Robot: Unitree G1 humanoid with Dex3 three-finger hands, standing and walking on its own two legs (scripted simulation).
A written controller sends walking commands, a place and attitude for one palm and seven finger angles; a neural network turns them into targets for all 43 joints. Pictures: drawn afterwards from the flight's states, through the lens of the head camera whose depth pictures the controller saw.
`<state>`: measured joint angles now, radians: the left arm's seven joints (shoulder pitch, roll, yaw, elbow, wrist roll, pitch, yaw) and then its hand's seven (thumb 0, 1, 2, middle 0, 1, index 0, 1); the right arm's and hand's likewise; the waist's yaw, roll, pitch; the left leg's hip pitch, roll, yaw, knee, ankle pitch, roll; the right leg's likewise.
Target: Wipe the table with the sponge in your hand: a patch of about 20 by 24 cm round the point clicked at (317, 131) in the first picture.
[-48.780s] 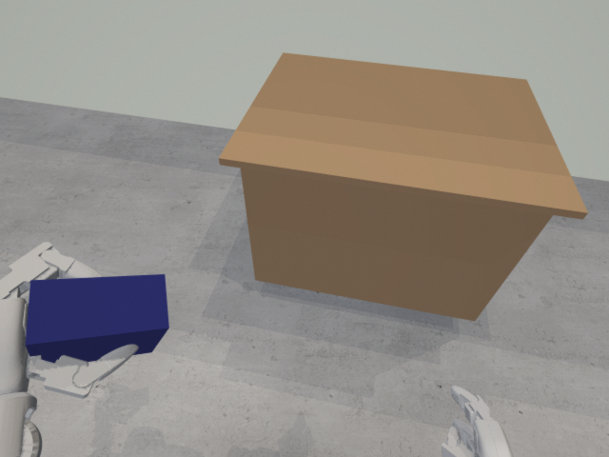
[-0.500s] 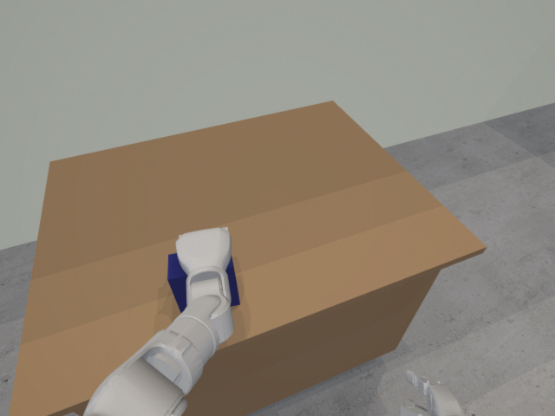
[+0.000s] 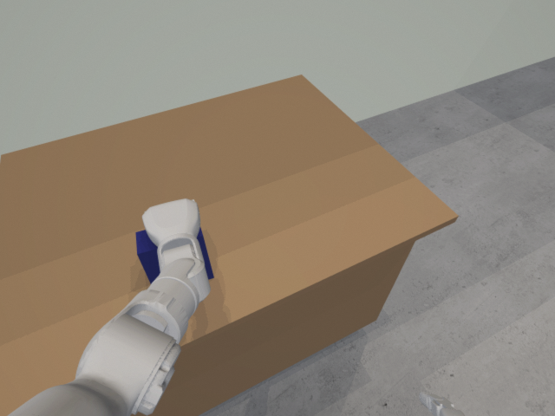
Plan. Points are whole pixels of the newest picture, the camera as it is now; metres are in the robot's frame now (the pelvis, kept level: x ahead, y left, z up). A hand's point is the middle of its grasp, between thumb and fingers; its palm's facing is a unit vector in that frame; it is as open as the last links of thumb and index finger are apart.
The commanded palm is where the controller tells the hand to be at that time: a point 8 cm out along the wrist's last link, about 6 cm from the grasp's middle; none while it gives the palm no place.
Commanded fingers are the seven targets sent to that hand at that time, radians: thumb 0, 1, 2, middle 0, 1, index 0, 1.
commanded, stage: wipe forward along the third lane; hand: left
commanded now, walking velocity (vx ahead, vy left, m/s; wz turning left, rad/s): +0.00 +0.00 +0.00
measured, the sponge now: (178, 262) +0.38 +0.19 -0.03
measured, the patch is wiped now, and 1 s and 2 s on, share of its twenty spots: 0.95 0.95 1.00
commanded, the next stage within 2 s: wipe back along the third lane in 1.10 s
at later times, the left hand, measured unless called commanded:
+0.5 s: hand (175, 221) +0.45 +0.20 +0.01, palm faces -0.12 +0.03 -0.99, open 9.7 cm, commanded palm +0.44 +0.20 +0.04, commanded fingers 0.00 0.10 1.30 -1.20 -1.60 -1.20 -1.60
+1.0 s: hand (164, 203) +0.49 +0.23 +0.01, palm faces -0.11 +0.01 -0.99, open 9.7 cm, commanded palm +0.49 +0.22 +0.04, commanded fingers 0.00 0.10 1.30 -1.20 -1.60 -1.20 -1.60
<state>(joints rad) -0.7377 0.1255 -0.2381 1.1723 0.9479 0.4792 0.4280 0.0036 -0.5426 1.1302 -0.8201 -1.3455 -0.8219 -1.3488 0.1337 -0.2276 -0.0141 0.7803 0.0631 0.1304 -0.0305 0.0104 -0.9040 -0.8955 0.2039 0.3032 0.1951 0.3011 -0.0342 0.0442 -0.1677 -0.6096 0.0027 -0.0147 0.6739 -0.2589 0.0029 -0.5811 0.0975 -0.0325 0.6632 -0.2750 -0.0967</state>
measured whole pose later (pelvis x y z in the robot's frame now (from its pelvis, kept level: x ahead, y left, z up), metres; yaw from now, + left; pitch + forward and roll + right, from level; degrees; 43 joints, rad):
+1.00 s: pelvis +0.00 +0.04 -0.02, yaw -2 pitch +20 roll -3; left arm -1.06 0.31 -0.12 1.41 1.00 0.47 0.42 0.00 -0.54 1.13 -0.81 -1.37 -0.81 -1.37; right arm 0.25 -0.24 0.01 0.76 0.04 0.04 0.01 0.01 -0.90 -0.90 0.21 0.30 0.20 0.30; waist -0.16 0.04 -0.19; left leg -0.87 0.01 0.00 0.82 -0.31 0.04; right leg -0.81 0.10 -0.02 0.75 -0.29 -0.05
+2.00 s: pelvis +0.06 +0.06 +0.01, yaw -1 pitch +14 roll -3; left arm -0.74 0.08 -0.35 1.10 0.93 0.54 0.49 0.00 -0.45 1.10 -0.70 -1.47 -0.70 -1.47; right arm 0.11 -0.20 -0.03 0.75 0.04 0.20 0.08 0.01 -0.90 -0.90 0.20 0.30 0.20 0.30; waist -0.01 0.02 -0.21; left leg -0.58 -0.03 0.00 0.68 -0.34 0.07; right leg -0.52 0.07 -0.01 0.59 -0.32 -0.02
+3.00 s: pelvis +0.04 +0.02 +0.01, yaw +1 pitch +7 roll +0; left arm -0.47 0.04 -0.46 0.88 0.93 0.57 0.46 0.00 -0.45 1.10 -0.70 -1.47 -0.71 -1.47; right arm 0.07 -0.22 -0.03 0.73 0.07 0.23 0.07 0.01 -0.91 -0.90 0.20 0.30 0.19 0.30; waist 0.05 0.03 -0.18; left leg -0.43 -0.02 -0.01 0.60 -0.29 0.02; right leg -0.38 0.08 -0.02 0.57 -0.30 -0.07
